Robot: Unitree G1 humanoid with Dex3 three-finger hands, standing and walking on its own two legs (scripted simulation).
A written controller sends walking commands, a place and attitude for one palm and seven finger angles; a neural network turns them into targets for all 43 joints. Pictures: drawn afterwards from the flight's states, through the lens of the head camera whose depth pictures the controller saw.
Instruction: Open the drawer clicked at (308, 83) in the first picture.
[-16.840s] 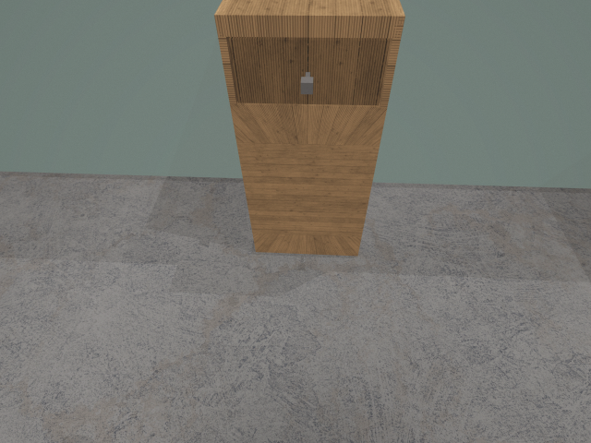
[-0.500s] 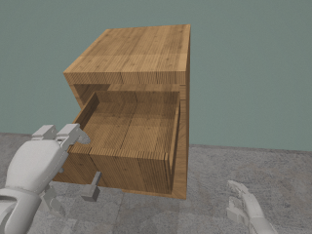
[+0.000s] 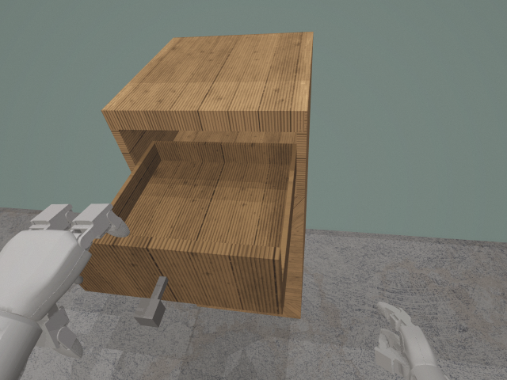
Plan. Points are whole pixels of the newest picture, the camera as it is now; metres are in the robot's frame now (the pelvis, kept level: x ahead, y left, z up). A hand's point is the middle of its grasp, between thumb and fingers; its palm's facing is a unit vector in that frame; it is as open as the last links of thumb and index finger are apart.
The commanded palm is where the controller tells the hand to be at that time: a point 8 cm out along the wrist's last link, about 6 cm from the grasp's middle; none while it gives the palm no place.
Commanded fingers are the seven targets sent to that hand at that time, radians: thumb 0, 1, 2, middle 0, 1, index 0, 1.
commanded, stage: draw the hand back to the body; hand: left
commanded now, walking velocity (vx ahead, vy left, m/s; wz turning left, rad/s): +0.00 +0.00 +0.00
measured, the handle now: (154, 301) +0.22 +0.20 +0.03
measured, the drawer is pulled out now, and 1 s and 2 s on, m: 0.30 0.30 0.30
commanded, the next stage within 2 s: step back with the hand held close in 1.06 s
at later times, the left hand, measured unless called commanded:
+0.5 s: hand (91, 236) +0.21 +0.21 +0.21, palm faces +0.36 -0.85 -0.38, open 11.8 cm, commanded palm +0.16 +0.27 +0.22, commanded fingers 0.00 0.31 0.64 -0.24 -0.68 -0.24 -0.68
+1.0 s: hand (90, 240) +0.21 +0.22 +0.21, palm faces +0.43 -0.81 -0.39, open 7.8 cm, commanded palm +0.15 +0.27 +0.22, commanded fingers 0.00 0.90 0.90 -0.20 -0.30 -0.20 -0.30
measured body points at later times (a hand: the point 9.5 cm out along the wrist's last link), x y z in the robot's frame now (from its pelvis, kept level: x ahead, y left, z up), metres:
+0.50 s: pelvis +0.02 +0.00 +0.00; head +0.00 -0.01 +0.45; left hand +0.18 +0.26 +0.23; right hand +0.21 -0.21 -0.07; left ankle +0.02 +0.11 -0.74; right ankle -0.01 -0.11 -0.74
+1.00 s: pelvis +0.02 -0.01 +0.00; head +0.00 -0.04 +0.45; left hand +0.18 +0.26 +0.23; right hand +0.22 -0.23 -0.08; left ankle +0.02 +0.11 -0.74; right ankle -0.01 -0.11 -0.74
